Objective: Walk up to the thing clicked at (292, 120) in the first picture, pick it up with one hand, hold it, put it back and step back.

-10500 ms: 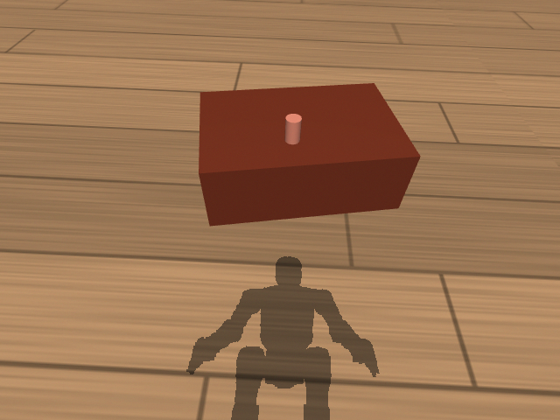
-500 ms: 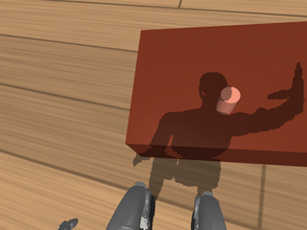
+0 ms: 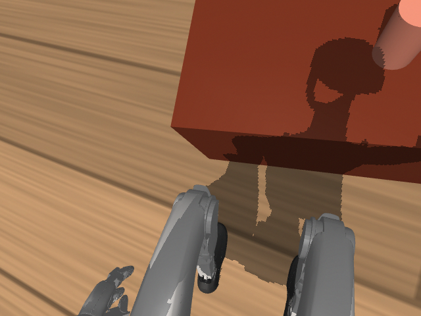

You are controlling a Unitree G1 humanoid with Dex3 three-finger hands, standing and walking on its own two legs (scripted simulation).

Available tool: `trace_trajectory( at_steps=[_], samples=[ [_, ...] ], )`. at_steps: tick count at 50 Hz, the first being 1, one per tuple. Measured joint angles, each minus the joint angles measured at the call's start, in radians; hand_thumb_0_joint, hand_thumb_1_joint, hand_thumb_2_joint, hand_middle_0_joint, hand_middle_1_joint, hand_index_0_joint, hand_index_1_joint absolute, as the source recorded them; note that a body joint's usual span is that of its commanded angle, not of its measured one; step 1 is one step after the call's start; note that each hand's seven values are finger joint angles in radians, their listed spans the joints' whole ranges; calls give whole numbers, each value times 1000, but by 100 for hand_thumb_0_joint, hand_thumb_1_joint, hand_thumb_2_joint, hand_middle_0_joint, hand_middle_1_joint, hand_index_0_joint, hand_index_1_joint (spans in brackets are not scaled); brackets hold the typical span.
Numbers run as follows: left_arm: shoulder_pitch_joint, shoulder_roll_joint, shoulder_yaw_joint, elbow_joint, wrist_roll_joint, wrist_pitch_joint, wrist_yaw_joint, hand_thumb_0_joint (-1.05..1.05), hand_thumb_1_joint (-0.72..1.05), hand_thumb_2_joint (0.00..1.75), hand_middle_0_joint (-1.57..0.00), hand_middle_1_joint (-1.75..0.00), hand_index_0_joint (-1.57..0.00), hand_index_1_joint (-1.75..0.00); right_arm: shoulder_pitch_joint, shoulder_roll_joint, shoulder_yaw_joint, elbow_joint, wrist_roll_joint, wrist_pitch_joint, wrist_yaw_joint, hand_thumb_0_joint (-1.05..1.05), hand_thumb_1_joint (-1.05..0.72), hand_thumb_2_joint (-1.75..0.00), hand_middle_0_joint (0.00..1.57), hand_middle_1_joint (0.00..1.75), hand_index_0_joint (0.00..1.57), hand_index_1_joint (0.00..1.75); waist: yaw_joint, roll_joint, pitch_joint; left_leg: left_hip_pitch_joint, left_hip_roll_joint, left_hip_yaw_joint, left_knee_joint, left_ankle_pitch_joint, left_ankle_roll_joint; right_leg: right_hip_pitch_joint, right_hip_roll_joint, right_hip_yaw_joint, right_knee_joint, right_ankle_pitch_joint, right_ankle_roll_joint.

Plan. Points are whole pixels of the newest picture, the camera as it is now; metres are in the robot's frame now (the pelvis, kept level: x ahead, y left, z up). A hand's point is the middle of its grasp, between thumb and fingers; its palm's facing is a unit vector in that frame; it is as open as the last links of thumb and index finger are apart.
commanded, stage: close in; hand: right
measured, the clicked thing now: (407, 32) +0.61 -0.22 -0.06
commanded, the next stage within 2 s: rest palm in 0.72 s
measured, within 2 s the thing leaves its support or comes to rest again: neither
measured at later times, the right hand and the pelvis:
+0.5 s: hand out of the picture +0.58 -0.26 -0.03, palm faces +0.19 +0.98 -0.02, open 17.1 cm; pelvis -0.02 +0.00 -0.06, yaw +1 degrees
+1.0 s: hand out of the picture +0.58 -0.24 -0.04, palm faces +0.19 +0.98 -0.02, open 17.0 cm; pelvis -0.01 +0.00 -0.05, yaw -2 degrees
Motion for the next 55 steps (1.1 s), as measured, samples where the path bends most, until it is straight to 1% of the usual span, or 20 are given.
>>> trace_trajectory(
  at_steps=[3,5,8,10,13,17,22,26,31,35,42,47,51,55],
  samples=[
    [4,-2,-14,-4,6,18,-8,0,90,91,-19,-29,-18,-30,-44,-13,26,5,-35,18,-36,-1,45,-2,8,3,7,3,16,-1,21,-63,2,2,57,12,-2,-68,5,8,64,9,-2],
    [13,1,-23,-9,10,30,-13,0,90,90,-19,-29,-19,-30,-62,-16,36,-3,-52,28,-58,-1,44,-2,8,3,7,3,27,-2,36,-99,2,3,89,21,-4,-107,7,13,102,15,-3],
    [34,4,-32,-15,14,51,-18,0,90,90,-20,-29,-19,-30,-81,-4,44,-26,-64,44,-94,-1,43,-3,8,3,7,3,40,-1,52,-143,4,3,133,31,-6,-154,12,18,150,25,-4],
    [50,5,-35,-15,15,64,-19,0,90,90,-20,-30,-19,-30,-93,7,59,-36,-72,57,-122,-1,43,-3,8,3,7,3,47,0,58,-167,4,3,157,37,-6,-179,14,20,175,30,-3],
    [72,6,-33,-17,15,85,-19,0,90,90,-20,-30,-20,-30,-94,36,76,-84,-88,82,-163,-1,42,-3,7,3,6,3,52,-1,62,-193,4,3,180,44,-5,-205,15,23,201,36,-2],
    [97,6,-25,-16,9,104,-15,0,89,90,-20,-30,-20,-30,-85,76,101,-129,-88,109,-207,-1,42,-4,7,3,6,3,57,-11,50,-208,5,2,194,44,-2,-217,17,23,211,36,-1],
    [113,8,-10,-23,-1,118,-7,0,89,90,-20,-30,-19,-30,-66,116,118,-152,-78,137,-247,-1,43,-5,6,4,6,4,57,-32,26,-203,6,-1,187,34,1,-207,17,19,198,29,1],
    [115,14,2,-29,-8,121,-2,0,89,91,-20,-30,-19,-30,-48,148,130,-156,-63,142,-266,-1,45,-5,5,4,5,4,50,-45,11,-190,7,-5,175,25,2,-191,16,13,180,21,1],
    [106,19,22,-38,-14,123,0,0,88,91,-20,-30,-19,-30,-32,190,145,-172,-48,132,-284,-1,46,-6,5,4,5,4,37,-46,0,-178,8,-11,165,15,2,-174,16,5,163,14,0],
    [96,20,37,-40,-13,125,0,0,88,91,-20,-30,-19,-30,-26,225,163,-189,-45,123,-300,-1,46,-6,5,4,5,4,27,-36,-5,-174,12,-17,163,7,1,-168,19,-2,155,11,0],
    [77,17,57,-37,-6,129,-3,0,89,91,-20,-30,-19,-31,-39,269,203,-203,-52,108,-329,-1,46,-6,5,5,4,5,13,-23,-9,-171,21,-28,165,-4,1,-164,28,-14,146,9,0],
    [65,16,60,-36,-3,131,-7,0,87,92,-20,-29,-19,-31,-55,282,219,-183,-55,98,-340,-1,45,-8,5,5,4,5,9,-26,-5,-170,25,-32,169,-9,0,-163,31,-19,146,9,0],
    [59,16,57,-38,-3,135,-12,0,86,93,-20,-29,-18,-31,-62,283,216,-166,-56,89,-341,-1,43,-9,6,6,6,6,10,-31,0,-175,25,-34,176,-8,0,-166,32,-20,153,9,-1],
    [56,13,51,-40,-3,138,-14,0,86,93,-21,-29,-19,-31,-71,274,208,-150,-58,80,-339,-1,41,-11,12,10,12,10,14,-34,8,-184,24,-33,185,-5,1,-174,31,-18,162,12,0]
  ],
)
